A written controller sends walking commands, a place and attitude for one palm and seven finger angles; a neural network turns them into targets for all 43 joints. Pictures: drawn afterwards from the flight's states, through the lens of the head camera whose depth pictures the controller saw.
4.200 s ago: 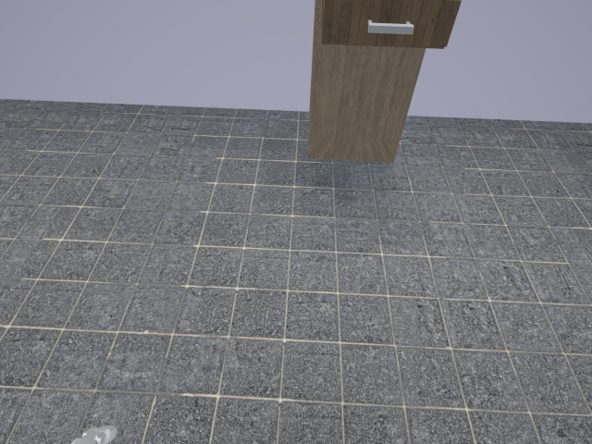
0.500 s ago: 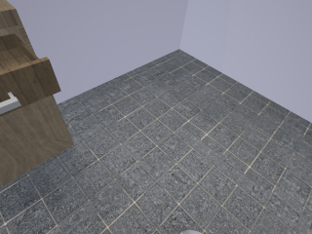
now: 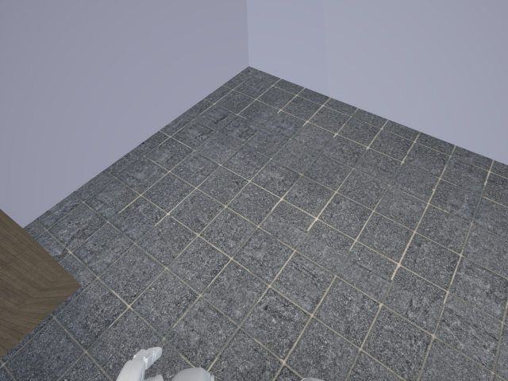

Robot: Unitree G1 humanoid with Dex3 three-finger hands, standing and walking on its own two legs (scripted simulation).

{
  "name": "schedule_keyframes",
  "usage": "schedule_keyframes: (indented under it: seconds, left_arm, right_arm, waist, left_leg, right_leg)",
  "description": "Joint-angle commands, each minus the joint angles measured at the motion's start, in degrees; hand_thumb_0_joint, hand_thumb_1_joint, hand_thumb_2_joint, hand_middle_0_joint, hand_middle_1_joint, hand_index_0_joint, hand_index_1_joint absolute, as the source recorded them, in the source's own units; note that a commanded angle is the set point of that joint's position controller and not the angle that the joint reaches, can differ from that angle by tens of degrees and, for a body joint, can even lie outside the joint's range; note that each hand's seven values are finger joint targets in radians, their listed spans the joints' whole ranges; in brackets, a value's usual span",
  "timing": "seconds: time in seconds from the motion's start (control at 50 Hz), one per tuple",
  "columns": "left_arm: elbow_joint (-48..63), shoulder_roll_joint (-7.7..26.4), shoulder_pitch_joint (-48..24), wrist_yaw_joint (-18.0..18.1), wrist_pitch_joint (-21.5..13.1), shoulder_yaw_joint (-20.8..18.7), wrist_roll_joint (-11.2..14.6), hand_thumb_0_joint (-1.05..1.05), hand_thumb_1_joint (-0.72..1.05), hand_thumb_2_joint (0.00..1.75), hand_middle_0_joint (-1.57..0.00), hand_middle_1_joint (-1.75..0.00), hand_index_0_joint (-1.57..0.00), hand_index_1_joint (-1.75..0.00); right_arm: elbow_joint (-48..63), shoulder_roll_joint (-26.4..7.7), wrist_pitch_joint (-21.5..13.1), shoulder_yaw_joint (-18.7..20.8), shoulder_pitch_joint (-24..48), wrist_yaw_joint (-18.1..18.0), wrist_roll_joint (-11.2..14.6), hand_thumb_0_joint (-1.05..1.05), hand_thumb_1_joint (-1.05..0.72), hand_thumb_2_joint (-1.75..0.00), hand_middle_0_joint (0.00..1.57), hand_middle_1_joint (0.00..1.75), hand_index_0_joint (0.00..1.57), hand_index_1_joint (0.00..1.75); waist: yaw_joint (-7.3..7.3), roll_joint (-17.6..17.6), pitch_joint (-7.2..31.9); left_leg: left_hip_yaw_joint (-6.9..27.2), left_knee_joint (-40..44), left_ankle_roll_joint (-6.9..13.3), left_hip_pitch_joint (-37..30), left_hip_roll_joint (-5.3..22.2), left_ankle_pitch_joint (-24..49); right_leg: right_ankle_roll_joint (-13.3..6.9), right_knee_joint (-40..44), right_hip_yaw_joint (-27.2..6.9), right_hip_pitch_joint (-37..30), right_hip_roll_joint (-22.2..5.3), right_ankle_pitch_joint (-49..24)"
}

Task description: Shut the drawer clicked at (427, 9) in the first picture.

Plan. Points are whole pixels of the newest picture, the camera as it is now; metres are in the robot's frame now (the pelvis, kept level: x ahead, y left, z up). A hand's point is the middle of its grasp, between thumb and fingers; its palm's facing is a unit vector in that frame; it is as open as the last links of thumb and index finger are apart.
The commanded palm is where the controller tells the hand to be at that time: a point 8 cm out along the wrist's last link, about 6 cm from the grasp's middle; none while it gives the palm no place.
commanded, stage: turn to face it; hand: left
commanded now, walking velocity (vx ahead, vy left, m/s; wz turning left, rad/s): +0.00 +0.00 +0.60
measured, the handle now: out of the picture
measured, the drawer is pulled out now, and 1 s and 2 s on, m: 0.29 0.29 0.29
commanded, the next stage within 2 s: take the last steps up to it in 1.42 s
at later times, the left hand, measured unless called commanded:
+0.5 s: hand out of the picture +0.04 +0.28 -0.16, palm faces +0.32 -0.91 -0.27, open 7.4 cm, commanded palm none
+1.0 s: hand out of the picture +0.00 +0.18 -0.14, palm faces +0.57 -0.79 -0.25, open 7.4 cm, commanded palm none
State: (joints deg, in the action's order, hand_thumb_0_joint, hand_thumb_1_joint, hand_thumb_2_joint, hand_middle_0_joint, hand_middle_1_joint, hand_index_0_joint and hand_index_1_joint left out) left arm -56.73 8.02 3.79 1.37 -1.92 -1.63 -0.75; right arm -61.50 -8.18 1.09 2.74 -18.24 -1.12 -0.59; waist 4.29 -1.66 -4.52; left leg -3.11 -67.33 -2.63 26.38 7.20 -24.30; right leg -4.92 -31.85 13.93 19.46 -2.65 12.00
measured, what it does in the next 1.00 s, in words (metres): steps on the spot, turning left: left foot, then right foot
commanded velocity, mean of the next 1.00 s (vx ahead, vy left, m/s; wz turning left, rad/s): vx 0.00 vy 0.00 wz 0.59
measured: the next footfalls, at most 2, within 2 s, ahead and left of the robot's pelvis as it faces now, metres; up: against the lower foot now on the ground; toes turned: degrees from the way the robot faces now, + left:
left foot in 0.28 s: +0.07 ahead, +0.15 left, +0.00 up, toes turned +19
right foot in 0.72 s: +0.14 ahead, -0.10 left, +0.00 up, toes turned +20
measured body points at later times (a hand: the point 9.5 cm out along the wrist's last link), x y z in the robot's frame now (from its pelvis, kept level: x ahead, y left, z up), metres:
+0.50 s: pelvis +0.04 +0.04 +0.01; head +0.07 +0.07 +0.46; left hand +0.03 +0.32 -0.14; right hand +0.17 -0.19 -0.12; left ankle +0.04 +0.13 -0.73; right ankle +0.07 -0.11 -0.65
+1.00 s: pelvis +0.04 -0.02 +0.01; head +0.08 -0.02 +0.46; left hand -0.03 +0.22 -0.12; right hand +0.27 -0.20 -0.13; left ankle -0.05 +0.09 -0.66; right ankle +0.10 -0.12 -0.73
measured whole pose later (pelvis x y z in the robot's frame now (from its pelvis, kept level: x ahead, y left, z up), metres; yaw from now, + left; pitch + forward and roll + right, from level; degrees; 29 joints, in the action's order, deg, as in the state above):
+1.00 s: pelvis +0.04 -0.02 +0.01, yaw +35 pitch -1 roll +2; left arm -50.6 10.2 12.4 1.1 1.0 -1.3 -1.3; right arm -53.2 -15.8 5.2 5.4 -9.1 2.1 -0.9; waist 0.7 0.0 -4.6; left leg -2.5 -56.7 -4.7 25.5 2.6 -24.3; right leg 0.1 -29.9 13.0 12.2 -8.3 16.3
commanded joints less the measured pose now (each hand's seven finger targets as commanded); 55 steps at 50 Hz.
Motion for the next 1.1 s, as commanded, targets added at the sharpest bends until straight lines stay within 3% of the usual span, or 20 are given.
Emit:
schedule_keyframes:
  seconds: [0.0,0.16,0.22,0.24,0.26,0.28,0.32,0.38,0.52,0.6,0.64,0.66,0.68,0.7,0.72,0.78,0.82,1.0,1.04,1.08]
  left_arm:
    - [3.02,8.35,3.02,0.66,0.27,-1.90,-0.30,0.00,0.90,0.90,-0.20,-0.30,-0.20,-0.30]
    - [4.84,11.15,6.22,0.81,1.58,-3.96,-0.97,0.00,0.90,0.90,-0.20,-0.30,-0.20,-0.30]
    - [5.68,11.69,6.65,0.41,2.23,-4.40,-0.41,0.00,0.90,0.90,-0.20,-0.30,-0.20,-0.30]
    - [6.61,10.17,7.58,0.11,2.67,-4.40,-0.02,0.00,0.90,0.90,-0.20,-0.30,-0.20,-0.30]
    - [9.56,6.98,6.02,-0.40,2.85,-3.76,0.27,0.00,0.90,0.90,-0.20,-0.30,-0.20,-0.30]
    - [11.55,8.36,0.98,-0.23,3.21,-3.06,-0.59,0.00,0.90,0.90,-0.20,-0.30,-0.20,-0.30]
    - [10.63,8.16,1.06,-0.51,2.67,-3.75,-0.36,0.00,0.90,0.90,-0.20,-0.30,-0.20,-0.30]
    - [7.93,9.04,5.67,-0.91,2.86,-3.81,-0.09,0.00,0.90,0.90,-0.20,-0.30,-0.20,-0.30]
    - [9.34,9.67,4.07,-0.42,3.64,-3.47,0.27,0.00,0.90,0.90,-0.20,-0.30,-0.20,-0.30]
    - [9.77,9.59,6.17,-0.17,3.13,-3.15,0.62,0.00,0.90,0.90,-0.20,-0.30,-0.20,-0.30]
    - [8.97,10.43,10.66,-0.03,2.67,-3.28,0.71,0.00,0.90,0.90,-0.20,-0.30,-0.20,-0.30]
    - [8.69,11.67,12.91,0.16,2.17,-3.57,0.58,0.00,0.90,0.90,-0.20,-0.30,-0.20,-0.30]
    - [8.93,16.46,14.07,0.63,1.50,-4.39,-0.36,0.00,0.90,0.90,-0.20,-0.30,-0.20,-0.30]
    - [9.92,20.75,13.22,0.78,1.49,-4.95,-0.92,0.00,0.90,0.90,-0.20,-0.30,-0.20,-0.30]
    - [10.39,19.08,12.00,0.87,1.38,-4.72,-0.34,0.00,0.90,0.90,-0.20,-0.30,-0.20,-0.30]
    - [12.05,13.81,3.51,0.77,1.57,-3.19,-0.49,0.00,0.90,0.90,-0.20,-0.30,-0.20,-0.30]
    - [11.82,13.44,5.05,0.78,1.24,-3.02,-0.66,0.00,0.90,0.90,-0.20,-0.30,-0.20,-0.30]
    - [8.12,17.35,12.53,0.41,1.97,-4.11,-1.19,0.00,0.90,0.90,-0.20,-0.30,-0.20,-0.30]
    - [7.52,17.79,12.16,0.34,2.14,-4.39,-1.12,0.00,0.90,0.90,-0.20,-0.30,-0.20,-0.30]
    - [6.98,16.89,11.35,0.10,2.55,-4.40,-0.40,0.00,0.90,0.90,-0.20,-0.30,-0.20,-0.30]
  right_arm:
    - [2.17,-2.12,1.30,0.35,-6.70,0.87,-0.53,0.00,-0.90,-0.90,0.20,0.30,0.20,0.30]
    - [9.40,-4.34,0.74,1.28,4.72,2.10,-0.58,0.00,-0.90,-0.90,0.20,0.30,0.20,0.30]
    - [10.20,-6.37,0.28,1.90,1.89,2.19,-0.82,0.00,-0.90,-0.90,0.20,0.30,0.20,0.30]
    - [10.29,-10.28,-0.19,2.74,-0.37,2.16,-0.99,0.00,-0.90,-0.90,0.20,0.30,0.20,0.30]
    - [11.13,-16.20,-0.59,3.99,-2.90,1.72,-1.31,0.00,-0.90,-0.90,0.20,0.30,0.20,0.30]
    - [9.81,-17.57,-0.50,4.12,-4.91,1.03,-1.26,0.00,-0.90,-0.90,0.20,0.30,0.20,0.30]
    - [10.55,-16.02,-1.03,3.67,-0.52,0.18,-0.92,0.00,-0.90,-0.90,0.20,0.30,0.20,0.30]
    - [12.55,-14.20,-1.63,2.79,5.33,0.13,-0.55,0.00,-0.90,-0.90,0.20,0.30,0.20,0.30]
    - [11.97,-16.29,-0.44,3.72,4.73,0.77,-0.73,0.00,-0.90,-0.90,0.20,0.30,0.20,0.30]
    - [12.58,-17.12,0.30,4.29,7.08,1.14,-0.84,0.00,-0.90,-0.90,0.20,0.30,0.20,0.30]
    - [13.36,-17.23,0.62,4.55,9.57,1.34,-0.56,0.00,-0.90,-0.90,0.20,0.30,0.20,0.30]
    - [13.91,-16.21,0.69,4.51,10.07,1.49,-0.19,0.00,-0.90,-0.90,0.20,0.30,0.20,0.30]
    - [14.66,-12.82,0.77,4.08,9.31,1.94,0.39,0.00,-0.90,-0.90,0.20,0.30,0.20,0.30]
    - [16.51,-9.76,0.63,3.38,9.44,2.10,0.02,0.00,-0.90,-0.90,0.20,0.30,0.20,0.30]
    - [15.75,-13.24,1.39,4.17,9.91,1.99,-0.74,0.00,-0.90,-0.90,0.20,0.30,0.20,0.30]
    - [12.89,-11.72,2.27,4.08,8.33,2.99,-0.74,0.00,-0.90,-0.90,0.20,0.30,0.20,0.30]
    - [12.50,-11.00,2.44,3.63,8.36,3.18,-0.68,0.00,-0.90,-0.90,0.20,0.30,0.20,0.30]
    - [14.62,-9.45,1.64,1.94,15.29,3.11,0.00,0.00,-0.90,-0.90,0.20,0.30,0.20,0.30]
    - [14.09,-9.52,1.05,1.71,12.84,2.80,0.09,0.00,-0.90,-0.90,0.20,0.30,0.20,0.30]
    - [13.05,-11.28,0.46,2.05,8.64,2.69,-0.10,0.00,-0.90,-0.90,0.20,0.30,0.20,0.30]
  waist:
    - [-1.50,7.25,5.26]
    - [-4.98,8.43,4.58]
    - [-3.05,4.08,7.28]
    - [-2.00,-5.59,8.65]
    - [-0.36,-20.62,7.43]
    - [1.69,-16.91,8.10]
    - [-0.56,-10.70,9.58]
    - [-3.42,-6.08,10.47]
    - [-1.87,-5.55,7.86]
    - [-2.66,-8.96,8.33]
    - [-4.85,-7.53,9.12]
    - [-6.08,-5.01,9.69]
    - [-6.62,6.41,9.67]
    - [-6.74,19.90,7.96]
    - [-6.62,18.60,7.33]
    - [-1.97,10.09,1.45]
    - [-2.87,11.27,2.23]
    - [-7.53,13.52,5.67]
    - [-6.59,14.08,7.95]
    - [-3.91,9.53,9.44]
  left_leg:
    - [-0.51,3.44,-0.43,-1.99,0.58,3.51]
    - [-3.70,20.37,0.08,-1.19,-0.22,0.41]
    - [-4.79,34.37,0.83,-9.98,-1.97,9.30]
    - [4.27,42.39,3.60,-15.84,3.16,17.92]
    - [23.64,47.91,11.38,-20.96,16.37,37.89]
    - [27.05,48.80,15.57,-20.82,19.08,38.00]
    - [21.79,45.93,14.43,-22.28,14.56,39.06]
    - [12.38,45.25,11.34,-21.77,8.30,42.17]
    - [17.48,47.37,12.74,-19.74,7.36,31.37]
    - [20.19,45.06,11.97,-15.84,5.69,32.70]
    - [19.96,42.07,9.98,-11.82,3.44,29.90]
    - [18.82,38.68,7.62,-7.45,1.15,25.24]
    - [13.21,28.95,3.43,2.88,-4.59,12.67]
    - [4.52,15.05,-0.09,10.10,-11.15,-8.94]
    - [8.31,5.45,0.67,7.56,-7.67,-8.42]
    - [5.56,-4.23,-0.63,7.43,-5.09,1.83]
    - [3.30,-2.29,-1.69,6.66,-4.79,2.90]
    - [-2.53,21.11,-1.11,-1.20,-5.09,-2.43]
    - [-3.74,29.12,-0.45,-5.53,-5.82,0.09]
    - [-3.36,42.43,0.69,-16.17,-5.31,11.88]
  right_leg:
    - [-2.20,17.44,-7.70,-0.07,-17.26,-8.85]
    - [-2.44,12.04,-5.76,-7.58,-20.69,-7.73]
    - [1.32,1.63,-1.80,-6.50,-18.30,-6.61]
    - [4.65,-7.64,-0.10,-0.33,-14.17,0.69]
    - [9.52,-19.82,0.45,13.56,-6.01,22.81]
    - [9.35,-31.11,-7.12,16.06,-3.90,26.88]
    - [9.43,-37.45,-12.51,19.80,-3.93,18.44]
    - [10.37,-34.92,-12.62,15.63,-3.67,10.68]
    - [10.79,-21.84,-12.89,10.22,-1.76,13.01]
    - [9.92,-10.11,-11.92,1.91,0.67,13.03]
    - [9.52,-0.20,-10.97,-5.62,1.51,6.15]
    - [9.07,8.49,-11.69,-12.17,-0.05,0.82]
    - [5.77,16.02,-22.47,-19.91,-11.22,1.88]
    - [-0.87,17.80,-34.33,-18.07,-25.36,-5.18]
    - [-2.68,18.26,-32.44,-10.31,-25.56,-1.89]
    - [-0.66,15.28,-18.82,-4.90,-16.91,-4.29]
    - [-0.53,14.02,-13.95,-7.60,-16.13,-9.12]
    - [-2.26,9.30,-9.98,-14.84,-19.68,-20.49]
    - [-1.04,5.68,-8.59,-15.94,-19.28,-23.92]
    - [3.12,-1.71,-4.78,-10.72,-17.08,-19.36]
